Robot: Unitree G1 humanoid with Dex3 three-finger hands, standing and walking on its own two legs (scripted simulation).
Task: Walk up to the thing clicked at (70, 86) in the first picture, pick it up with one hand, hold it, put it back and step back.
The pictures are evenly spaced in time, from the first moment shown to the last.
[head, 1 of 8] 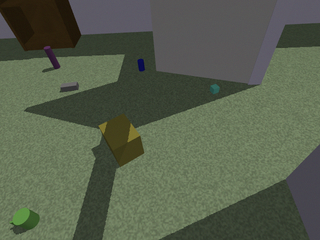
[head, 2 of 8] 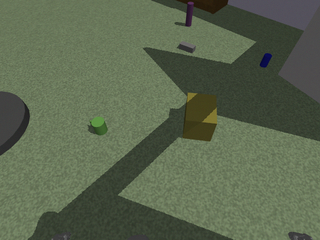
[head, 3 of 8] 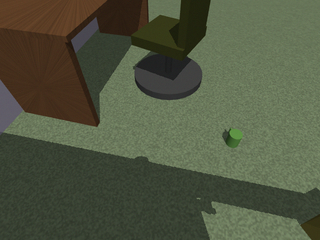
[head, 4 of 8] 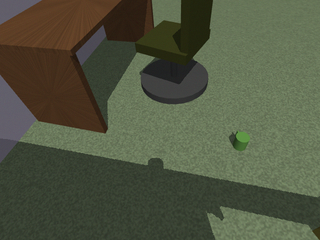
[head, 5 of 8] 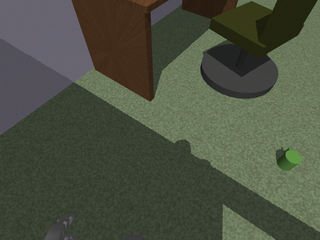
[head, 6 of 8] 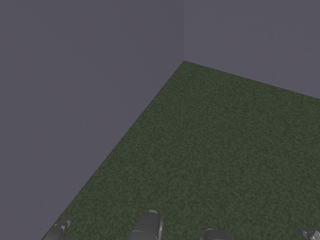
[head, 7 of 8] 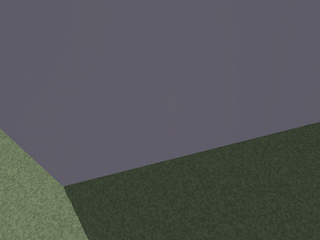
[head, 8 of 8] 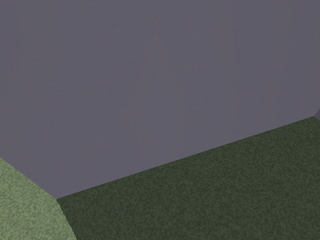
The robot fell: no
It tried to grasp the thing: no
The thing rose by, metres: 0.00
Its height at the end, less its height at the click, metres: +0.00
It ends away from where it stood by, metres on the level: 0.00
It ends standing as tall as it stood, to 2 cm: yes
